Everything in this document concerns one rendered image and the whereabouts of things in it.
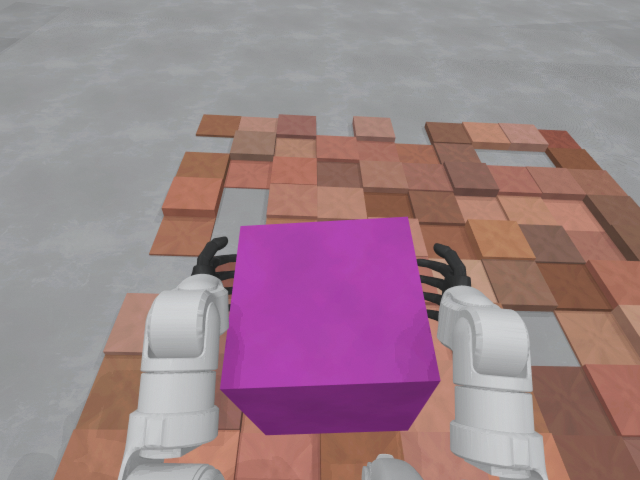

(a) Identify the robot right forearm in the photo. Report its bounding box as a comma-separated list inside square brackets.
[437, 286, 548, 480]

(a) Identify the carton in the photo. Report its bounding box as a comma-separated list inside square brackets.
[220, 217, 441, 435]

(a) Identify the robot left forearm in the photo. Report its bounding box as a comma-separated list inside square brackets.
[118, 274, 229, 480]

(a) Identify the robot right hand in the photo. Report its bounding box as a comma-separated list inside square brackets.
[416, 243, 471, 321]

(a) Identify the right robot thigh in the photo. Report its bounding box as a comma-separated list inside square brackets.
[362, 458, 423, 480]

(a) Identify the robot left hand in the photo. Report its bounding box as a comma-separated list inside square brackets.
[191, 236, 237, 311]

